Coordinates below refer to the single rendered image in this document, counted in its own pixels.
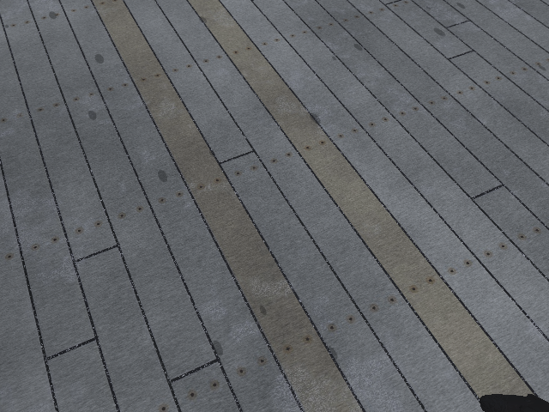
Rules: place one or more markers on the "robot right hand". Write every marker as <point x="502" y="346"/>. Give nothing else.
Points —
<point x="513" y="403"/>

